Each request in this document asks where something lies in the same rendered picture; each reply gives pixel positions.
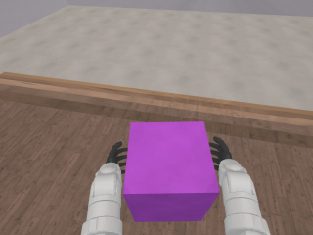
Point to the robot left forearm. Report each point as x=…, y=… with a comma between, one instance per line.
x=103, y=216

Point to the carton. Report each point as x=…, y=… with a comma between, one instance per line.
x=169, y=174

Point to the robot right forearm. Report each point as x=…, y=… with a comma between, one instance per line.
x=243, y=215

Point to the robot left hand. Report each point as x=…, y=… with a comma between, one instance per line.
x=113, y=155

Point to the robot right hand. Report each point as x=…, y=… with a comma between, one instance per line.
x=222, y=153

